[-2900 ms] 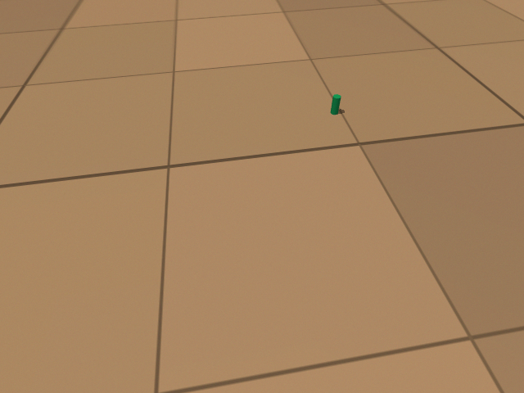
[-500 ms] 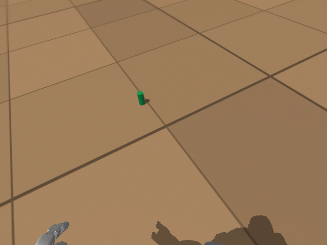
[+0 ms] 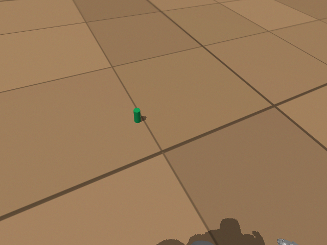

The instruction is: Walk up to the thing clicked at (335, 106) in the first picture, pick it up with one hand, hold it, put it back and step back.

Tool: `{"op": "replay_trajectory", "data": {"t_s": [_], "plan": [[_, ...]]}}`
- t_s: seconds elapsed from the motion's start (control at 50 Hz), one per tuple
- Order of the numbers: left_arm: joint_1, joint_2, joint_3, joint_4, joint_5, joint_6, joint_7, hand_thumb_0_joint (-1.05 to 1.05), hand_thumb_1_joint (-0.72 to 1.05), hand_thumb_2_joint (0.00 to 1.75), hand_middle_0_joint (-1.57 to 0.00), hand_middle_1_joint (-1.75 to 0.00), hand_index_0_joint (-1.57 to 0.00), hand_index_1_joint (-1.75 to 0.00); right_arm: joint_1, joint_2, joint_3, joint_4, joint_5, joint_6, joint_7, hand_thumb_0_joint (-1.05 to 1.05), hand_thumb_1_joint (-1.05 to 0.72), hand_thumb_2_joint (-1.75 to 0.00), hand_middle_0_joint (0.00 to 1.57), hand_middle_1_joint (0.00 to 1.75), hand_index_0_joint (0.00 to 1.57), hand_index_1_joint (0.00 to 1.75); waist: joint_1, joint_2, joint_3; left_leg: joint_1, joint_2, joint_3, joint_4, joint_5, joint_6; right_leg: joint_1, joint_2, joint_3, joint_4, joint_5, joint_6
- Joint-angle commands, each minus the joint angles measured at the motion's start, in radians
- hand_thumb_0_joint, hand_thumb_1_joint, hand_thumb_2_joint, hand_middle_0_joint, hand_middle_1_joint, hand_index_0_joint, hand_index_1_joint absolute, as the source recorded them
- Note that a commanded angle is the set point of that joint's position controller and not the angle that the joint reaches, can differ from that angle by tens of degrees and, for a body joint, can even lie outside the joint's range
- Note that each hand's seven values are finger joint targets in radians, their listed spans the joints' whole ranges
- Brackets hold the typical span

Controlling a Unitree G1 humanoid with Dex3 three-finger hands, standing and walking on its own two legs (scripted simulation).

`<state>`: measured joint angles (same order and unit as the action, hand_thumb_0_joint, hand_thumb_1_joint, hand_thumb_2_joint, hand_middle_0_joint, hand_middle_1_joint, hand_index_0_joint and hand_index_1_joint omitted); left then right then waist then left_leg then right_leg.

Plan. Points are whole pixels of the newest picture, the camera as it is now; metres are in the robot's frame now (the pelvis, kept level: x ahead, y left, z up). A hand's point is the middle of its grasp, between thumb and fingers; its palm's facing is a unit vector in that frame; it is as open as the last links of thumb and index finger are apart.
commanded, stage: walk up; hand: left
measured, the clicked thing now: (137, 115) +1.14 +0.20 -0.70
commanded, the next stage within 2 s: none
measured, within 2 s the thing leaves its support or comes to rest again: neither
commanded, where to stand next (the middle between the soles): +0.79 +0.01 m, yaw -1 degrees
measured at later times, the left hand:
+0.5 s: hand (95, 181) +0.31 +0.22 -0.11, palm faces -0.01 -0.92 -0.40, open 7.4 cm
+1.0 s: hand (92, 143) +0.48 +0.28 -0.14, palm faces -0.05 -0.94 -0.34, open 7.4 cm
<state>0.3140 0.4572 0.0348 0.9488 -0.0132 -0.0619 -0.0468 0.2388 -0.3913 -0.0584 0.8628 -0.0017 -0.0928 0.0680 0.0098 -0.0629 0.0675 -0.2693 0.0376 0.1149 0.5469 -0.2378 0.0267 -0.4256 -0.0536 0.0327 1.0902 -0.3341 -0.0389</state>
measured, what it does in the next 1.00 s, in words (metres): walks ahead: right foot, then left foot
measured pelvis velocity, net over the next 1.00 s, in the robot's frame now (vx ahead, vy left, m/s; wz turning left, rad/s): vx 0.43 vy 0.00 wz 0.01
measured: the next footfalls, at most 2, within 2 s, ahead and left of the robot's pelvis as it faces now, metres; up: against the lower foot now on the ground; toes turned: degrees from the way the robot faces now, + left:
right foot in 0.28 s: +0.31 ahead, -0.16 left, +0.00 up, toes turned -6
left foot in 0.74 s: +0.47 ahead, +0.12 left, +0.00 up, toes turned +7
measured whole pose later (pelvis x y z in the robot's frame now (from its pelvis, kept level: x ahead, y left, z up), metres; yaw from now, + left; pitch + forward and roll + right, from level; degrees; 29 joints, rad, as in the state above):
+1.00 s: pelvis +0.43 +0.00 +0.00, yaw +1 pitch -2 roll +1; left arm 0.29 0.43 0.04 0.92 0.00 -0.05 -0.06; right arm 0.30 -0.39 -0.05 0.87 -0.01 -0.08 0.06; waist -0.01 -0.05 0.08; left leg -0.18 0.03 0.10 0.49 -0.27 0.02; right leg -0.49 -0.09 0.00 0.88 -0.31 -0.01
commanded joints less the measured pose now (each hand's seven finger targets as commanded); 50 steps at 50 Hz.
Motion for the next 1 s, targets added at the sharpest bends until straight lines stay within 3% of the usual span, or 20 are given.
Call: {"op": "replay_trajectory", "data": {"t_s": [0.0,0.06,0.18,0.24,0.26,0.28,0.3,0.34,0.38,0.4,0.48,0.6,0.66,0.7,0.72,0.74,0.76,0.8,0.84,0.98], "plan": [[0.005,0.171,0.053,-0.072,0.008,-0.018,-0.012,0.0,0.9,0.9,-0.2,-0.3,-0.2,-0.3,0.044,-0.281,-0.073,-0.058,0.001,-0.024,-0.026,0.0,-0.9,-0.9,0.2,0.3,0.2,0.3,-0.019,0.208,-0.001,0.107,0.243,-0.209,-0.33,0.075,0.188,-0.142,-0.081,0.003,-0.147,0.071,0.038],[-0.072,0.155,0.055,-0.099,0.018,-0.015,-0.026,0.0,0.9,0.9,-0.2,-0.3,-0.2,-0.3,0.061,-0.292,-0.075,-0.063,0.002,-0.028,-0.022,0.0,-0.9,-0.9,0.2,0.3,0.2,0.3,-0.036,0.194,0.019,0.139,0.235,-0.172,-0.335,0.104,0.203,-0.166,-0.087,-0.045,-0.292,0.135,0.042],[-0.155,0.134,0.072,-0.1,0.018,-0.02,-0.033,0.0,0.9,0.9,-0.2,-0.3,-0.2,-0.3,0.064,-0.286,-0.077,-0.074,0.004,-0.011,-0.021,0.0,-0.9,-0.9,0.2,0.3,0.2,0.3,-0.038,0.172,0.0,0.072,0.199,-0.104,-0.241,0.142,0.152,0.071,-0.022,-0.12,-0.491,0.255,0.017],[0.017,0.175,0.097,-0.055,0.021,-0.037,-0.012,0.0,0.9,0.9,-0.2,-0.3,-0.2,-0.3,0.063,-0.25,-0.062,-0.089,0.001,0.0,-0.029,0.0,-0.9,-0.9,0.2,0.3,0.2,0.3,0.064,0.038,-0.117,0.052,0.132,-0.039,0.119,0.267,0.099,0.367,0.023,-0.128,-0.6,0.164,-0.021],[0.128,0.248,0.124,-0.037,0.03,-0.047,0.003,0.0,0.9,0.9,-0.2,-0.3,-0.2,-0.3,0.117,-0.179,-0.036,-0.097,0.004,-0.002,-0.029,0.0,-0.9,-0.9,0.2,0.3,0.2,0.3,0.104,-0.167,-0.193,-0.103,0.046,0.006,0.403,0.085,0.06,0.526,-0.14,0.108,-0.673,0.042,-0.052],[0.157,0.344,0.14,-0.054,0.02,-0.051,0.013,0.0,0.9,0.9,-0.2,-0.3,-0.2,-0.3,0.149,-0.179,-0.031,-0.103,0.012,0.001,-0.029,0.0,-0.9,-0.9,0.2,0.3,0.2,0.3,0.103,-0.262,-0.203,-0.358,-0.074,-0.036,0.603,-0.252,0.02,0.65,-0.393,0.585,-0.823,-0.04,-0.153],[0.118,0.328,0.13,-0.069,0.002,-0.046,0.018,0.0,0.9,0.9,-0.2,-0.3,-0.2,-0.3,0.095,-0.26,-0.049,-0.072,0.005,0.014,-0.043,0.0,-0.9,-0.9,0.2,0.3,0.2,0.3,0.105,-0.116,-0.16,-0.365,-0.012,-0.151,0.682,-0.274,0.016,0.545,-0.419,0.62,-0.838,-0.1,-0.207],[0.008,0.26,0.107,-0.1,0.0,-0.047,0.025,0.0,0.9,0.9,-0.2,-0.3,-0.2,-0.3,0.082,-0.245,-0.046,-0.041,0.021,0.019,-0.041,0.0,-0.9,-0.9,0.2,0.3,0.2,0.3,0.054,-0.049,-0.081,-0.343,0.023,-0.21,0.666,-0.146,0.024,0.41,-0.306,0.341,-0.824,0.025,-0.178],[-0.038,0.206,0.091,-0.11,0.002,-0.048,0.024,0.0,0.9,0.9,-0.2,-0.3,-0.2,-0.3,0.12,-0.23,-0.043,-0.012,0.01,0.029,-0.029,0.0,-0.9,-0.9,0.2,0.3,0.2,0.3,0.007,-0.092,-0.037,-0.274,0.05,-0.198,0.543,-0.09,0.01,0.278,-0.224,0.168,-0.846,0.076,-0.142],[-0.048,0.202,0.089,-0.123,0.009,-0.052,0.023,0.0,0.9,0.9,-0.2,-0.3,-0.2,-0.3,0.138,-0.227,-0.045,-0.002,0.003,0.033,-0.02,0.0,-0.9,-0.9,0.2,0.3,0.2,0.3,0.001,-0.101,-0.04,-0.264,0.046,-0.174,0.511,-0.075,-0.001,0.272,-0.213,0.123,-0.849,0.123,-0.159],[-0.045,0.224,0.1,-0.147,0.02,-0.06,0.019,0.0,0.9,0.9,-0.2,-0.3,-0.2,-0.3,0.069,-0.212,-0.052,-0.017,-0.017,0.04,0.003,0.0,-0.9,-0.9,0.2,0.3,0.2,0.3,0.018,-0.076,-0.008,-0.279,0.067,-0.133,0.298,-0.026,-0.039,0.229,-0.226,0.066,-0.893,-0.032,-0.188],[-0.053,0.249,0.102,-0.155,0.024,-0.056,0.009,0.0,0.9,0.9,-0.2,-0.3,-0.2,-0.3,-0.033,-0.207,-0.064,-0.042,-0.018,0.028,0.025,0.0,-0.9,-0.9,0.2,0.3,0.2,0.3,0.026,-0.063,0.014,-0.138,0.076,-0.086,0.092,0.104,-0.024,0.138,-0.231,0.041,-0.886,-0.171,-0.158],[-0.063,0.25,0.099,-0.15,0.023,-0.045,0.01,0.0,0.9,0.9,-0.2,-0.3,-0.2,-0.3,0.008,-0.211,-0.068,-0.027,-0.019,0.017,0.022,0.0,-0.9,-0.9,0.2,0.3,0.2,0.3,-0.011,-0.015,-0.007,-0.029,0.042,-0.036,0.015,0.069,-0.006,0.153,-0.21,0.006,-0.773,-0.084,-0.143],[-0.03,0.2,0.071,-0.142,0.027,-0.04,0.013,0.0,0.9,0.9,-0.2,-0.3,-0.2,-0.3,0.12,-0.243,-0.083,0.006,-0.024,0.007,0.003,0.0,-0.9,-0.9,0.2,0.3,0.2,0.3,-0.076,0.081,-0.07,0.194,-0.005,-0.034,-0.026,-0.011,0.021,0.085,-0.153,-0.066,-0.503,0.184,-0.103],[0.008,0.131,0.049,-0.152,0.022,-0.037,0.014,0.0,0.9,0.9,-0.2,-0.3,-0.2,-0.3,0.243,-0.318,-0.106,0.028,-0.036,-0.002,-0.014,0.0,-0.9,-0.9,0.2,0.3,0.2,0.3,-0.126,0.303,-0.154,0.336,0.145,-0.281,-0.152,-0.185,0.078,-0.012,-0.068,-0.131,-0.146,0.202,-0.045],[0.036,0.102,0.043,-0.152,0.004,-0.031,0.015,0.0,0.9,0.9,-0.2,-0.3,-0.2,-0.3,0.231,-0.401,-0.12,-0.011,-0.025,-0.008,-0.023,0.0,-0.9,-0.9,0.2,0.3,0.2,0.3,-0.105,0.4,-0.118,0.418,0.367,-0.741,-0.32,-0.274,0.18,-0.288,0.103,-0.118,0.024,-0.159,0.0],[-0.016,0.195,0.056,-0.132,0.016,-0.024,0.033,0.0,0.9,0.9,-0.2,-0.3,-0.2,-0.3,0.201,-0.399,-0.122,-0.014,0.004,-0.002,-0.023,0.0,-0.9,-0.9,0.2,0.3,0.2,0.3,-0.103,0.244,-0.08,0.293,0.402,-0.749,-0.311,-0.262,0.241,-0.271,0.018,0.008,0.093,-0.186,-0.014],[0.017,0.193,0.053,-0.101,0.0,-0.023,0.027,0.0,0.9,0.9,-0.2,-0.3,-0.2,-0.3,0.107,-0.318,-0.086,-0.04,0.005,-0.002,-0.034,0.0,-0.9,-0.9,0.2,0.3,0.2,0.3,-0.046,0.147,-0.028,0.206,0.307,-0.481,-0.273,-0.063,0.201,-0.221,-0.023,0.063,0.064,-0.07,-0.011],[0.046,0.186,0.056,-0.073,0.0,-0.016,0.016,0.0,0.9,0.9,-0.2,-0.3,-0.2,-0.3,0.066,-0.281,-0.068,-0.042,0.005,-0.007,-0.036,0.0,-0.9,-0.9,0.2,0.3,0.2,0.3,-0.016,0.205,-0.001,0.101,0.247,-0.314,-0.285,0.015,0.166,-0.143,-0.06,0.036,-0.038,-0.008,-0.002],[-0.065,0.143,0.059,-0.117,0.02,-0.013,-0.012,0.0,0.9,0.9,-0.2,-0.3,-0.2,-0.3,0.083,-0.303,-0.073,-0.069,-0.006,-0.009,-0.032,0.0,-0.9,-0.9,0.2,0.3,0.2,0.3,-0.042,0.218,0.004,0.112,0.238,-0.213,-0.279,0.091,0.211,-0.091,-0.062,-0.059,-0.341,0.089,0.033]]}}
